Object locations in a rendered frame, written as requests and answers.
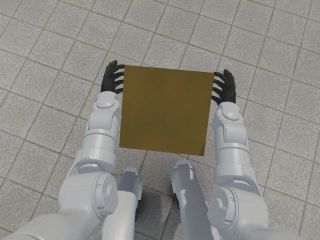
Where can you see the right robot forearm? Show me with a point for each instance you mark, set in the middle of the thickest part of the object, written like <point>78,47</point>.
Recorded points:
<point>232,154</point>

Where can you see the carton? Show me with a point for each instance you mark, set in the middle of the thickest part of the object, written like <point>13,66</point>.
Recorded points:
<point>165,110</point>

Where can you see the right robot hand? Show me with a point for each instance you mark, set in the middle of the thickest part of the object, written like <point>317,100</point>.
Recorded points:
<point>228,92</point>

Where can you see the right robot thigh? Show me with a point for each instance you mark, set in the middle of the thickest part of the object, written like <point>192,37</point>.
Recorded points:
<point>192,204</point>

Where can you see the left robot forearm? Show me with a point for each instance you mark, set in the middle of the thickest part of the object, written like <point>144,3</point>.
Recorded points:
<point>100,137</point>

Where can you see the left robot upper arm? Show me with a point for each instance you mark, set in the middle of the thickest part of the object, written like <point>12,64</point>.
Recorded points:
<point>85,200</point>

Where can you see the robot thigh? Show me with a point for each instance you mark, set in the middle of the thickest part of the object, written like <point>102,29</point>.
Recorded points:
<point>192,204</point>
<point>120,225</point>

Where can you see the right robot upper arm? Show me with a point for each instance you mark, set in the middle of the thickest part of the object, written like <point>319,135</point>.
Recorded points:
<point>241,215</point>

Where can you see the left robot thigh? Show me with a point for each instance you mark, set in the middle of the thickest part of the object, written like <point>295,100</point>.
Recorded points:
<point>120,225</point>

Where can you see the left robot hand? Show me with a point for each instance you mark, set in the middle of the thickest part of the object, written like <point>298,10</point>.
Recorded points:
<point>108,82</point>

